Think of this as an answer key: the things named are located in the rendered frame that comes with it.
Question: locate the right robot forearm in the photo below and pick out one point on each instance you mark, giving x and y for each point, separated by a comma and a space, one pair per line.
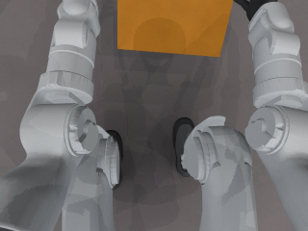
276, 59

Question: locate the carton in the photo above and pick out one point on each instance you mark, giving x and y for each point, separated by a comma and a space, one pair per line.
187, 27

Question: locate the robot right hand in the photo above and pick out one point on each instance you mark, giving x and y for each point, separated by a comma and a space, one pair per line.
252, 6

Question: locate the robot right shin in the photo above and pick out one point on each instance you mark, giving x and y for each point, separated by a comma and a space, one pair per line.
216, 120

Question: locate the left robot forearm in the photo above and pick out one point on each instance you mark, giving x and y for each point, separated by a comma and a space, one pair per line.
71, 59

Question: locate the robot right upper arm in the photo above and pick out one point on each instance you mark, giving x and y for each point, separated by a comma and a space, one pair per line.
279, 135

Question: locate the robot left thigh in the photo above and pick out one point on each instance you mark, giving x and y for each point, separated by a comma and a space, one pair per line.
88, 205

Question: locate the robot left upper arm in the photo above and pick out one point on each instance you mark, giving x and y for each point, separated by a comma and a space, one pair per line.
55, 138

